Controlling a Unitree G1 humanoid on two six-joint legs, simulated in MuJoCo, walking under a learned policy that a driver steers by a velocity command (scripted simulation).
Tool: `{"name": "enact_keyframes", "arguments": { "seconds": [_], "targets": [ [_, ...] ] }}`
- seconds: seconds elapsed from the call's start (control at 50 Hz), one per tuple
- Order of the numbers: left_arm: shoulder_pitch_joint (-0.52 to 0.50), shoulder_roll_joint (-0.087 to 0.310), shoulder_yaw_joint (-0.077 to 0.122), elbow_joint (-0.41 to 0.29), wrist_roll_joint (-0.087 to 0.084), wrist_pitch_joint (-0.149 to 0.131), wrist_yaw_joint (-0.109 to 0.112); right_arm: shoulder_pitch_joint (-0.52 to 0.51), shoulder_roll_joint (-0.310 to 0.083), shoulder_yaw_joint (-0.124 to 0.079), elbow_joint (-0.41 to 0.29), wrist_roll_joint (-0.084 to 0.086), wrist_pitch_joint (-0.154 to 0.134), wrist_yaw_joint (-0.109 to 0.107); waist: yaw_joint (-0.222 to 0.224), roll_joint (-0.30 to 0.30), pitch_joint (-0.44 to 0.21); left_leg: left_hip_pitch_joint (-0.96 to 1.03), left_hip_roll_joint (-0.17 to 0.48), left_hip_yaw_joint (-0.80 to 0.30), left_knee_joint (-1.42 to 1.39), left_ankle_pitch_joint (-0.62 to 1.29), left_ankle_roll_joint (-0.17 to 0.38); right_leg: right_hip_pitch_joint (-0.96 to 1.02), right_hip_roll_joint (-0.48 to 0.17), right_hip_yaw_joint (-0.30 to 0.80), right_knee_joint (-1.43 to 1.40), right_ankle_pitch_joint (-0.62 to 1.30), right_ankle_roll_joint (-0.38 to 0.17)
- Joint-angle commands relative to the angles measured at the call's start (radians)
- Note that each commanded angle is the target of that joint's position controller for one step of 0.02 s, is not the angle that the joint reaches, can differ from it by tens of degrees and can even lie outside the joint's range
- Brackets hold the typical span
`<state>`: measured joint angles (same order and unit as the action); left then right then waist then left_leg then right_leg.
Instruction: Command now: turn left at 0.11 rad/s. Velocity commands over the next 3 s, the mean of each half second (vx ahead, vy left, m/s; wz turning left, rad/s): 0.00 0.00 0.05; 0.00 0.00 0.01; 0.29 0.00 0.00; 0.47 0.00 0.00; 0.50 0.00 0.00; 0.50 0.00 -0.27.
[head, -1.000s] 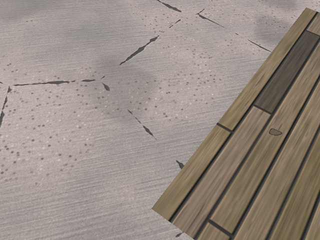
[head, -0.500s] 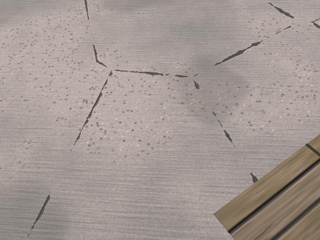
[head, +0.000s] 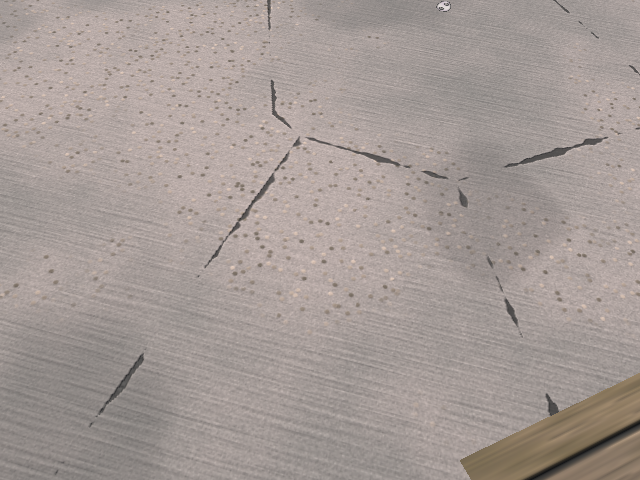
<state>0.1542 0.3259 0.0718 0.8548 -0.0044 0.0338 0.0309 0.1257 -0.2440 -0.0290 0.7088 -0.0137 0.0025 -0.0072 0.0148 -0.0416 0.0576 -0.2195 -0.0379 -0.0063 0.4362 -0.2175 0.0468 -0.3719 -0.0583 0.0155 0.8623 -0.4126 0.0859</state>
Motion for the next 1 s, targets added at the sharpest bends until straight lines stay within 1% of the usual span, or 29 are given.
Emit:
{"name": "enact_keyframes", "arguments": {
  "seconds": [0.02, 0.06, 0.08, 0.1, 0.12, 0.14, 0.16, 0.18, 0.2, 0.22, 0.26, 0.3, 0.38, 0.46, 0.72, 1.0],
  "targets": [
    [-0.029, 0.059, 0.004, -0.055, 0.0, -0.012, 0.002, -0.02, -0.162, -0.043, -0.028, 0.0, -0.01, -0.004, -0.028, 0.177, -0.104, 0.083, 0.243, -0.202, -0.109, 0.302, 0.177, 0.049, -0.007, 0.007, -0.141, 0.003, -0.001],
    [-0.01, 0.064, 0.004, -0.042, -0.003, -0.015, 0.0, -0.03, -0.154, -0.038, -0.01, 0.004, -0.009, -0.002, -0.021, 0.174, -0.096, 0.063, 0.243, -0.225, -0.107, 0.242, 0.173, 0.101, 0.001, 0.001, -0.247, 0.045, -0.012],
    [0.014, 0.057, 0.002, -0.029, 0.0, -0.018, -0.003, -0.045, -0.145, -0.033, -0.001, 0.01, -0.008, -0.001, -0.001, 0.162, -0.091, 0.042, 0.228, -0.22, -0.098, 0.201, 0.157, 0.152, 0.007, -0.008, -0.345, 0.121, -0.023],
    [0.034, 0.053, -0.003, -0.018, 0.01, -0.023, -0.006, -0.039, -0.133, -0.028, 0.013, 0.016, -0.009, 0.0, 0.019, 0.139, -0.084, 0.009, 0.206, -0.207, -0.093, 0.153, 0.121, 0.225, 0.008, -0.007, -0.477, 0.269, -0.039],
    [0.041, 0.082, -0.001, -0.014, 0.023, -0.028, -0.006, -0.005, -0.118, -0.022, 0.029, 0.007, -0.016, 0.003, 0.008, 0.095, -0.1, -0.026, 0.174, -0.192, -0.081, 0.104, 0.075, 0.304, -0.033, 0.047, -0.491, 0.411, -0.057],
    [0.038, 0.143, 0.009, -0.015, 0.019, -0.028, -0.003, 0.032, -0.123, -0.024, 0.036, -0.01, -0.023, 0.01, -0.036, 0.003, -0.103, -0.048, 0.112, -0.14, -0.055, 0.03, 0.036, 0.325, -0.083, 0.077, -0.448, 0.518, -0.087],
    [0.014, 0.139, 0.013, 0.004, 0.004, -0.03, -0.008, 0.033, -0.117, -0.026, 0.043, -0.01, -0.023, 0.009, -0.05, -0.07, -0.098, 0.005, 0.063, -0.081, -0.064, 0.002, 0.004, 0.232, -0.067, 0.065, -0.435, 0.359, -0.122],
    [-0.005, 0.091, 0.002, 0.0, 0.005, -0.036, -0.014, -0.016, -0.133, -0.027, 0.047, -0.01, -0.018, 0.005, -0.019, -0.044, -0.078, 0.048, 0.056, -0.068, -0.037, 0.005, -0.012, 0.177, -0.049, 0.063, -0.459, 0.272, -0.121],
    [-0.013, 0.069, -0.006, 0.007, 0.014, -0.042, -0.014, -0.032, -0.135, -0.03, 0.049, -0.003, -0.013, -0.001, -0.016, -0.025, -0.074, 0.053, 0.061, -0.07, -0.025, 0.027, -0.007, 0.162, -0.042, 0.057, -0.474, 0.26, -0.107],
    [-0.017, 0.069, -0.009, 0.014, 0.018, -0.048, -0.014, -0.036, -0.127, -0.029, 0.055, 0.001, -0.006, -0.006, -0.015, -0.027, -0.065, 0.052, 0.067, -0.076, -0.024, 0.064, 0.001, 0.165, -0.032, 0.049, -0.474, 0.287, -0.093],
    [-0.002, 0.067, -0.012, 0.036, 0.013, -0.059, -0.012, -0.015, -0.124, -0.03, 0.074, -0.001, 0.002, -0.011, -0.015, -0.017, -0.067, 0.057, 0.067, -0.075, -0.026, 0.106, 0.003, 0.181, -0.026, 0.04, -0.466, 0.312, -0.084],
    [0.006, 0.065, -0.015, 0.053, 0.01, -0.058, -0.009, -0.007, -0.119, -0.031, 0.095, 0.002, 0.002, -0.012, -0.011, 0.001, -0.064, 0.06, 0.067, -0.073, -0.027, 0.125, 0.0, 0.186, -0.02, 0.036, -0.464, 0.314, -0.083],
    [0.005, 0.063, -0.02, 0.079, 0.01, -0.052, -0.002, 0.006, -0.119, -0.032, 0.137, 0.004, 0.002, -0.014, -0.007, 0.029, -0.052, 0.056, 0.064, -0.066, -0.032, 0.134, -0.01, 0.193, -0.011, 0.031, -0.466, 0.304, -0.088],
    [0.003, 0.06, -0.025, 0.102, 0.01, -0.05, 0.0, 0.018, -0.123, -0.033, 0.176, 0.006, 0.001, -0.018, -0.007, 0.043, -0.049, 0.061, 0.064, -0.062, -0.034, 0.147, -0.016, 0.194, -0.004, 0.026, -0.468, 0.305, -0.09],
    [0.016, 0.044, -0.035, 0.165, 0.009, -0.045, 0.003, 0.04, -0.123, -0.025, 0.271, 0.01, -0.002, -0.027, -0.01, 0.039, -0.043, 0.065, 0.065, -0.052, -0.036, 0.152, -0.02, 0.188, 0.016, 0.012, -0.475, 0.3, -0.089],
    [0.062, 0.027, -0.045, 0.204, 0.009, -0.044, 0.009, 0.061, -0.104, -0.014, 0.332, 0.012, -0.002, -0.029, -0.012, 0.043, -0.03, 0.051, 0.061, -0.043, -0.041, 0.127, -0.02, 0.172, 0.026, 0.006, -0.477, 0.277, -0.088]
  ]
}}
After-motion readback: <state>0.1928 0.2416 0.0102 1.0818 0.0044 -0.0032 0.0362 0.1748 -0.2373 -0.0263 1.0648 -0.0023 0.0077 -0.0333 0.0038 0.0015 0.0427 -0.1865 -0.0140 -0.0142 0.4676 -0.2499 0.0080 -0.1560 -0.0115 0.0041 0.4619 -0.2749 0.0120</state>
